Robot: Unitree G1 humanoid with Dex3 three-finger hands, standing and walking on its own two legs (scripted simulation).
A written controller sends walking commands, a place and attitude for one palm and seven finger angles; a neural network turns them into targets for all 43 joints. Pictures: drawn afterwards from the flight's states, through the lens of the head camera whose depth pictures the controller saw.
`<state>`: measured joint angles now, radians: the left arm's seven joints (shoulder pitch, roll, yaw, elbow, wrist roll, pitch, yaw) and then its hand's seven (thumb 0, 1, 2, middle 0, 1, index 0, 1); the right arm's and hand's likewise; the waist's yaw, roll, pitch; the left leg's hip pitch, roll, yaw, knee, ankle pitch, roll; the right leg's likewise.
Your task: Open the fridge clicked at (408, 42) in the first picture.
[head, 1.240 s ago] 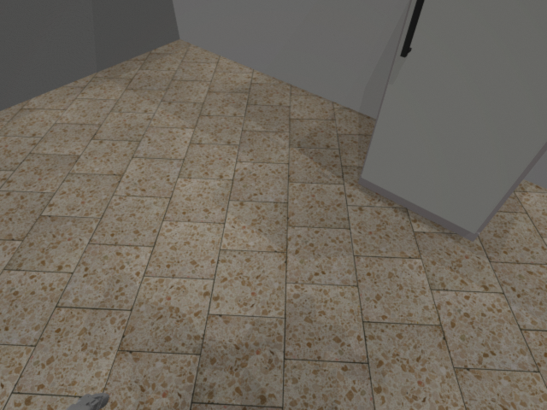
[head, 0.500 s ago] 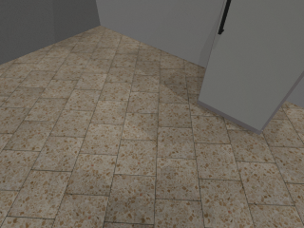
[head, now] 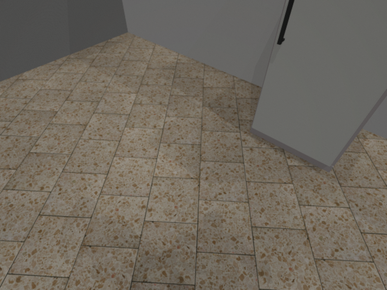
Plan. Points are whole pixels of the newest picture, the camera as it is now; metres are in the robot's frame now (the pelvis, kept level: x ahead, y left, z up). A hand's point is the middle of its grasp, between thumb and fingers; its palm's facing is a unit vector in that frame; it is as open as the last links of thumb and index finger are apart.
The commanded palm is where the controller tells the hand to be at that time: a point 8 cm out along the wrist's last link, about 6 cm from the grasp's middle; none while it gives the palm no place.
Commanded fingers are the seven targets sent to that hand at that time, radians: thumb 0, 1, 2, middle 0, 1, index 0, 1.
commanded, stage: look at it before walking up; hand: left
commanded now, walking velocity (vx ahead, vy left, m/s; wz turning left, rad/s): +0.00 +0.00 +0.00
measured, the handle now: (289, 12) +1.27 -0.38 +0.10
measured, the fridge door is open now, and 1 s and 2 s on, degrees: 0 0 0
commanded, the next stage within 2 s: walk to a spot facing it in 0.20 s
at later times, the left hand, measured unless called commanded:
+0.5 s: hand out of the picture +0.06 +0.23 -0.17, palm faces -0.02 -0.96 -0.26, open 7.4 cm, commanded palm none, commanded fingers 0.00 0.90 0.90 -0.20 -0.30 -0.20 -0.30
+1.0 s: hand (145, 227) +0.32 +0.16 -0.19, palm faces -0.09 -0.97 -0.23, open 7.3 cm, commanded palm none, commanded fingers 0.00 0.90 0.90 -0.20 -0.30 -0.20 -0.30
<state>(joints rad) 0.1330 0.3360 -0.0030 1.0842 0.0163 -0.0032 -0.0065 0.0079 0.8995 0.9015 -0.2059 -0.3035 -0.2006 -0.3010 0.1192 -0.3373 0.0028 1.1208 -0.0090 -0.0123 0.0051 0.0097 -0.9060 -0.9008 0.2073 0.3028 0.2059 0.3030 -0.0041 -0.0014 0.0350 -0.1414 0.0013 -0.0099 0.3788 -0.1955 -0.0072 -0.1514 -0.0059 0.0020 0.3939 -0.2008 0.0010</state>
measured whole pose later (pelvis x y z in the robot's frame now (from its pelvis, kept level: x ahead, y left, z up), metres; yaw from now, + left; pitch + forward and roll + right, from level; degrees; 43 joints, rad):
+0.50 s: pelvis +0.02 +0.01 -0.01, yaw -1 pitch -1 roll +0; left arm 0.24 0.28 0.00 1.09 0.02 0.01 -0.01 0.01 0.90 0.90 -0.20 -0.30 -0.20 -0.30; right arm 0.20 -0.28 0.01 1.12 -0.02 0.00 0.01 0.01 -0.91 -0.90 0.20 0.30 0.20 0.30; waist 0.01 0.00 -0.01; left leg -0.18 0.01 0.00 0.51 -0.34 0.00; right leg -0.17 0.00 0.01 0.46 -0.28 0.00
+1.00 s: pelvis +0.19 -0.03 -0.03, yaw -4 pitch -2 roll +0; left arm 0.12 0.21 0.07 0.99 0.03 -0.07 -0.02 0.01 0.92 0.90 -0.20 -0.30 -0.20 -0.30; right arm 0.54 -0.11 -0.03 1.25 -0.01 -0.04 -0.01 0.01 -0.91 -0.90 0.21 0.30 0.21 0.30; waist -0.04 0.01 0.11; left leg -0.08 0.08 0.07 0.91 -0.52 0.00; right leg -0.43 -0.05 -0.14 0.67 -0.20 -0.07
